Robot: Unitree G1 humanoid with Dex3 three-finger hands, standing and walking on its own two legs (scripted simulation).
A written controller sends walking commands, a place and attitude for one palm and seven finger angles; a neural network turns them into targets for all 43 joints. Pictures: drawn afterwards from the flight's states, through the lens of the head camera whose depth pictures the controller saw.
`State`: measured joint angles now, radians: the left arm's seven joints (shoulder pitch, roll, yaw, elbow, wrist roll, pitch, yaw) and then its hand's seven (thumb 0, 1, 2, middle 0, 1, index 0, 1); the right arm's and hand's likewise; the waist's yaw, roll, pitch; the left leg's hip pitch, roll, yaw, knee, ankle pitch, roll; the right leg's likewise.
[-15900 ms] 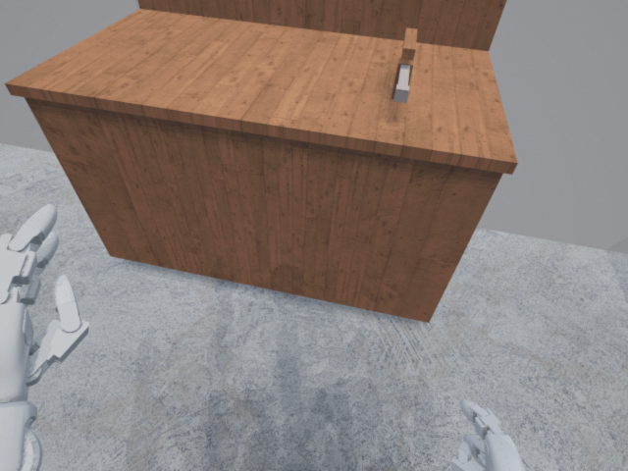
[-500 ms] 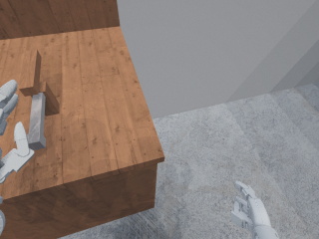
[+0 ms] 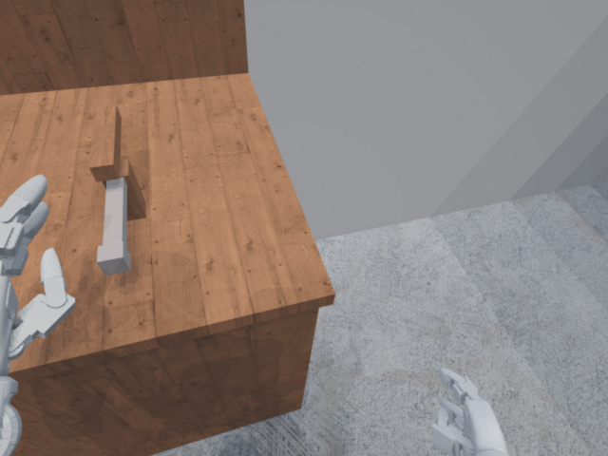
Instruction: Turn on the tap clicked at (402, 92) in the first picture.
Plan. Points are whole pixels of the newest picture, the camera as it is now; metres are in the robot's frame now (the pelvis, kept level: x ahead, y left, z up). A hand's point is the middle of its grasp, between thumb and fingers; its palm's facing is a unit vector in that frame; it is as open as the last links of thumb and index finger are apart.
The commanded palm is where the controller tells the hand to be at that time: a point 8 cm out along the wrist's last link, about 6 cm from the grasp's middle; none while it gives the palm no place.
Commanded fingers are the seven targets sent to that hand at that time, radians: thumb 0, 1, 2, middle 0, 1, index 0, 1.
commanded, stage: look again from close up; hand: left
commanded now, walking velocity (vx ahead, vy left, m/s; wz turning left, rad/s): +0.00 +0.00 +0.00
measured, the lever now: (114, 258) +0.31 +0.26 +0.10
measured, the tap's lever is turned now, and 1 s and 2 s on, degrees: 0 0 0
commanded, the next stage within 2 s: shuffle to correct the standing spot in 0.10 s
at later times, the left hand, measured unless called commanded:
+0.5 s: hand (82, 313) +0.20 +0.23 +0.16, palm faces +0.34 -0.86 -0.38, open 7.5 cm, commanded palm +0.15 +0.27 +0.18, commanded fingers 0.00 0.90 0.90 -0.20 -0.30 -0.20 -0.30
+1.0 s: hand (149, 375) +0.16 +0.15 +0.17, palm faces +0.27 -0.87 -0.42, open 7.5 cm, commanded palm +0.11 +0.21 +0.18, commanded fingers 0.00 0.90 0.90 -0.20 -0.30 -0.20 -0.30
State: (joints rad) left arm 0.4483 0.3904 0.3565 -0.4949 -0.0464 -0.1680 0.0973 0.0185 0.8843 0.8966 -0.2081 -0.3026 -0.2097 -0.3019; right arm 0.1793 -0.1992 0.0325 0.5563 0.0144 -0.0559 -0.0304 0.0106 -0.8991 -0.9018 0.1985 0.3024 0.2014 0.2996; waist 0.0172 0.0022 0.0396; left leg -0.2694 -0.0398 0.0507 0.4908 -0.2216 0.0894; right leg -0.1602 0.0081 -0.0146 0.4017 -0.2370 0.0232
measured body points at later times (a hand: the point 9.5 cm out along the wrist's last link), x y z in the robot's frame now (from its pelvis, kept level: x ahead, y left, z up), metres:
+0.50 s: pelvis -0.02 -0.01 +0.00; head +0.01 +0.01 +0.45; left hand +0.18 +0.27 +0.18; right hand +0.17 -0.22 -0.07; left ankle +0.03 +0.05 -0.74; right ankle -0.01 -0.14 -0.74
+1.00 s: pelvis -0.06 -0.07 -0.01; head -0.02 -0.07 +0.44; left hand +0.14 +0.20 +0.19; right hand +0.12 -0.31 -0.09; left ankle +0.02 +0.05 -0.74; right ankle -0.01 -0.14 -0.74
